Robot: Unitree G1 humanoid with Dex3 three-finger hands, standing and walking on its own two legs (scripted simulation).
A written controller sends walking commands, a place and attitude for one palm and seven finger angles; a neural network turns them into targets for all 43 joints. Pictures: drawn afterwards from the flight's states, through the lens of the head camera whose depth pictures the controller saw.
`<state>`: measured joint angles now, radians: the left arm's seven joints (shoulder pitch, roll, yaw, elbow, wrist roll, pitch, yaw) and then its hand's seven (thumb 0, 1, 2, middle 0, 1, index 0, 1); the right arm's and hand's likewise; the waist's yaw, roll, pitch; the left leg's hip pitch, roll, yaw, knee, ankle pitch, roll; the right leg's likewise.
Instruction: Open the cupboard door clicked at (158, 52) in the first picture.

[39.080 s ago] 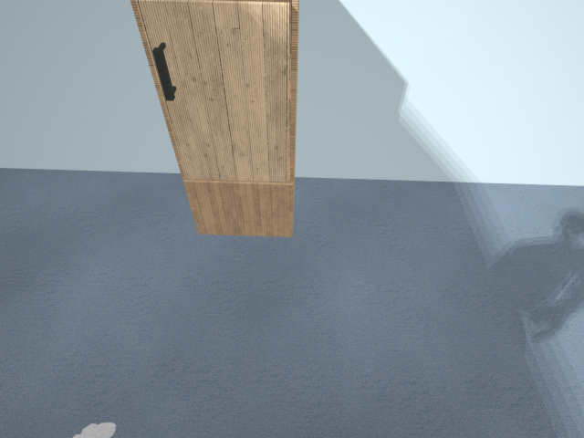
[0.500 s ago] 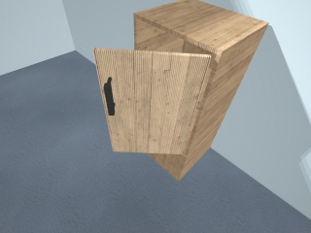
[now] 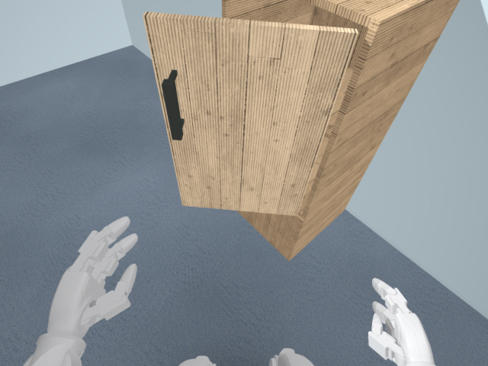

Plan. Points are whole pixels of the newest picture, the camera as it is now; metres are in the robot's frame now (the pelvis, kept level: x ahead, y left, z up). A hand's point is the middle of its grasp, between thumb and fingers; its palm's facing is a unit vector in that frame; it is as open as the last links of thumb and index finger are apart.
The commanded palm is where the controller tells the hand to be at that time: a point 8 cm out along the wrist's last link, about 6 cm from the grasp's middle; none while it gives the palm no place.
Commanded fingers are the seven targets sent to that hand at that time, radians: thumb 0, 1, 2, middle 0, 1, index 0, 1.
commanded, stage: raise the hand with hooked fingers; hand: left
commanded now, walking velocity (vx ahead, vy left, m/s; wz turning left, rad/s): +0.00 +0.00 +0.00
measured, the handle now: (175, 106) +0.61 +0.18 +0.08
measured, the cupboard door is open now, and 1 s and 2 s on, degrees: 43 43 43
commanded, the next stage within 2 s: move the hooked fingers beside the handle in 1.76 s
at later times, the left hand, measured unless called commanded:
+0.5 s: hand (100, 275) +0.24 +0.23 +0.05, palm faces +0.00 -1.00 -0.06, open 11.1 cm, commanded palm +0.21 +0.28 +0.05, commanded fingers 0.00 -0.10 0.47 -0.27 -0.94 -0.27 -0.94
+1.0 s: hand (72, 243) +0.28 +0.27 +0.07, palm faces +0.00 -1.00 -0.06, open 13.7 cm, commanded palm +0.25 +0.32 +0.08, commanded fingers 0.00 -0.50 0.30 -0.30 -1.20 -0.30 -1.20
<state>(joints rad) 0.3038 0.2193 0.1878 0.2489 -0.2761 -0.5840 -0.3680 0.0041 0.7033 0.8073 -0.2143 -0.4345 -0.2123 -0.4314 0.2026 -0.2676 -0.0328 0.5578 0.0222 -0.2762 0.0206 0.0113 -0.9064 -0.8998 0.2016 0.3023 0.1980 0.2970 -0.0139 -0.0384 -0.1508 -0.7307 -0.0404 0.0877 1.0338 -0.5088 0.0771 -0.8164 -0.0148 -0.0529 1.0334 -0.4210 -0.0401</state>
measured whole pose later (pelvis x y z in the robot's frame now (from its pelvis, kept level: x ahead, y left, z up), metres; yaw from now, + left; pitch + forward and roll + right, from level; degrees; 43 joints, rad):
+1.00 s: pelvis +0.02 +0.01 +0.01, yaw +2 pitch +13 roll -3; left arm 0.10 0.39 0.35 0.26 -0.35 -0.29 -0.48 -0.01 -0.43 0.33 -0.30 -1.16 -0.30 -1.16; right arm 0.26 -0.27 0.06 0.52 0.03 -0.23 -0.05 0.01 -0.90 -0.90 0.20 0.30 0.20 0.30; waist 0.01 0.02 -0.11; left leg -0.71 -0.03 0.02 1.00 -0.51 0.07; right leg -0.73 0.00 -0.12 0.91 -0.40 -0.03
